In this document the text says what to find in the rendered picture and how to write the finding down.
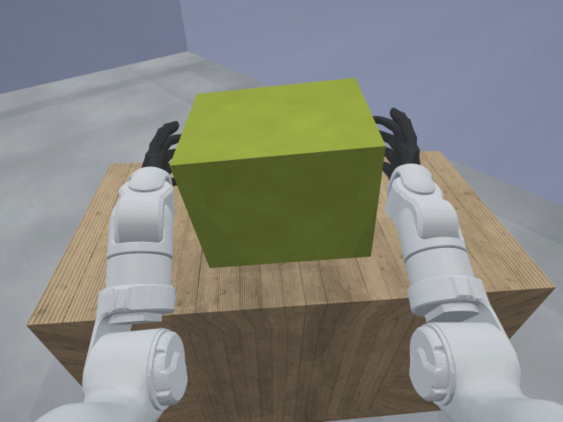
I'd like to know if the right robot forearm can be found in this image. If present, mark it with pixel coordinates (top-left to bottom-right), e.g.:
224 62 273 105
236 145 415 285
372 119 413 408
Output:
384 164 522 388

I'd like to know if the carton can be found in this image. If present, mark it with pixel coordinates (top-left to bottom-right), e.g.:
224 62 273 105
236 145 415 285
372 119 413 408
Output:
170 78 386 268

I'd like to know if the pedestal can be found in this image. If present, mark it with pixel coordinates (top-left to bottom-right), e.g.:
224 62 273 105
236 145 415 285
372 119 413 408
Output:
26 151 556 422

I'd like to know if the robot right upper arm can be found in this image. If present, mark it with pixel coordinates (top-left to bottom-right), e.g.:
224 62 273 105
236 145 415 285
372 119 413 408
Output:
409 323 563 422

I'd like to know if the robot left upper arm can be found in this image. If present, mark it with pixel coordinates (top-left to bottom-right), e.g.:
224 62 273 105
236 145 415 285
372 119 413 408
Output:
35 328 187 422

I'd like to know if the robot left hand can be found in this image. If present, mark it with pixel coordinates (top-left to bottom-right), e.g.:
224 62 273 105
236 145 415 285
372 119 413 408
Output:
142 121 181 186

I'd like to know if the left robot forearm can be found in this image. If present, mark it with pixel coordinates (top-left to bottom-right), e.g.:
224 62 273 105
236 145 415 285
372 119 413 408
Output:
82 167 175 396

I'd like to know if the robot right hand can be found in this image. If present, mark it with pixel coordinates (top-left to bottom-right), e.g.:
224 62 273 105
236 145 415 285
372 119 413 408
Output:
373 107 420 181

